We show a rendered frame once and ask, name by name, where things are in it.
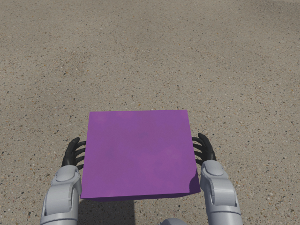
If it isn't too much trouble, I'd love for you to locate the robot right hand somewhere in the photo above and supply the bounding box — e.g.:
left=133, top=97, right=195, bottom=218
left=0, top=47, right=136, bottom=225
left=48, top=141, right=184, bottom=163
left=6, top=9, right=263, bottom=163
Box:
left=192, top=133, right=216, bottom=166

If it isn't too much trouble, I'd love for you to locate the robot left hand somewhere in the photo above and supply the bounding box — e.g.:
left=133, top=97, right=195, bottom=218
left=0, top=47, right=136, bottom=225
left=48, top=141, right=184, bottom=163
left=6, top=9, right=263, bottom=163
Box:
left=61, top=137, right=86, bottom=170

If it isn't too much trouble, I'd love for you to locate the right robot forearm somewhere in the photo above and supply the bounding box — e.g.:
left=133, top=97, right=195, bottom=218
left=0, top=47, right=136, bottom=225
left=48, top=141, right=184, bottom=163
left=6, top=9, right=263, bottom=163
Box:
left=200, top=160, right=243, bottom=225

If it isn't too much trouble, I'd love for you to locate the left robot forearm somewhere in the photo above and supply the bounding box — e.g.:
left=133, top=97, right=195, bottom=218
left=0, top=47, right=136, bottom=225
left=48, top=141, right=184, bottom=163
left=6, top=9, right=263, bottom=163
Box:
left=40, top=165, right=82, bottom=225

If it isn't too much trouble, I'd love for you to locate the carton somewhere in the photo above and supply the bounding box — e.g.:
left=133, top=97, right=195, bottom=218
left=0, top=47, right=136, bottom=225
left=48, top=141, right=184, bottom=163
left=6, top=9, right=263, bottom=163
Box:
left=80, top=110, right=201, bottom=202

